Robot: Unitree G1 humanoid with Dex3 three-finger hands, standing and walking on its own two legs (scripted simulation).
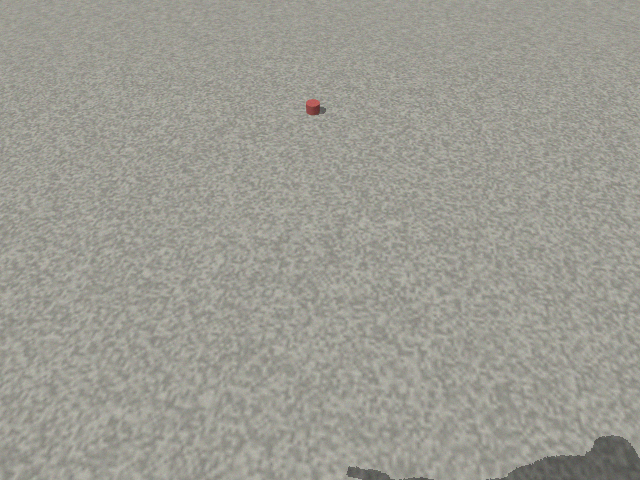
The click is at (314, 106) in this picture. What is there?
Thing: low tin
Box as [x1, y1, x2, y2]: [306, 99, 319, 114]
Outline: 310,99 306,102 306,112 309,114 316,114 319,112 319,102 315,99
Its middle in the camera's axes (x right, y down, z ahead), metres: -0.04 -0.75 +2.20
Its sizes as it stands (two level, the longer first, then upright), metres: 0.077 0.077 0.054
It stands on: the floor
